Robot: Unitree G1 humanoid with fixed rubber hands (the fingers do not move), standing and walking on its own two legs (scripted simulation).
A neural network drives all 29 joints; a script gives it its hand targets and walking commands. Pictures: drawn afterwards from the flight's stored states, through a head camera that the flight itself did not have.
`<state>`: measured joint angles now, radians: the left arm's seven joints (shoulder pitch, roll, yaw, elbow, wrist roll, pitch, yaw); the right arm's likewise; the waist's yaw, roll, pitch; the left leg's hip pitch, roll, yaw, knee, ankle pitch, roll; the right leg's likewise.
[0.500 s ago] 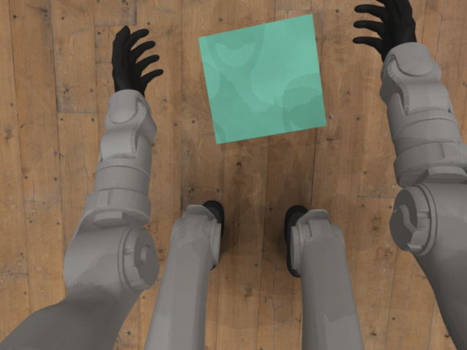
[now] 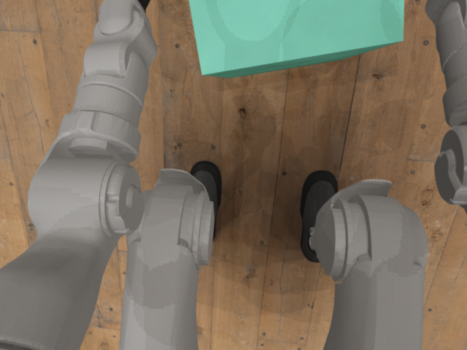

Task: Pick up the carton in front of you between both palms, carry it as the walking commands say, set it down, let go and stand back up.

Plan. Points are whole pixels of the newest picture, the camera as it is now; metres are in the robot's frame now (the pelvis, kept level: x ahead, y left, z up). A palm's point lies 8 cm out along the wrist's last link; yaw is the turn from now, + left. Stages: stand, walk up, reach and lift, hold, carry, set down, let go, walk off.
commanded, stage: reach and lift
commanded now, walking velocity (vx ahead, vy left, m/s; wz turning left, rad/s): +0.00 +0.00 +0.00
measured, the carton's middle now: out of the picture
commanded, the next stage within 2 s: none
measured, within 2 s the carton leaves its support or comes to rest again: leaves its support in 0.78 s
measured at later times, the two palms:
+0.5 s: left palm out of the picture +0.54 +0.13 -0.18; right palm out of the picture +0.57 -0.17 -0.18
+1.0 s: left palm out of the picture +0.54 +0.13 -0.10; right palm out of the picture +0.55 -0.17 -0.11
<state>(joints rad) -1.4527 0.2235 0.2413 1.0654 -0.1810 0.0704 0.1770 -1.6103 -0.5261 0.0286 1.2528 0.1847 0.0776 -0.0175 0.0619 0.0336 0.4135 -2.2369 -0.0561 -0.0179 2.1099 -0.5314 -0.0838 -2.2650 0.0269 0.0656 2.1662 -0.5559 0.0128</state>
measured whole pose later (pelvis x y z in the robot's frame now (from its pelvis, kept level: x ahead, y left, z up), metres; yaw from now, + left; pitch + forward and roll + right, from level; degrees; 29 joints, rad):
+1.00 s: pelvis +0.01 +0.00 +0.00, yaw -2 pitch +41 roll +3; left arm -1.18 0.05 0.43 0.70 -0.05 0.24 0.19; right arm -1.33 -0.27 -0.10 0.89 0.02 0.30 -0.08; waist 0.04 0.05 0.12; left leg -2.26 -0.10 -0.07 2.12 -0.58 -0.11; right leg -2.28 0.08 0.07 2.16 -0.58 0.04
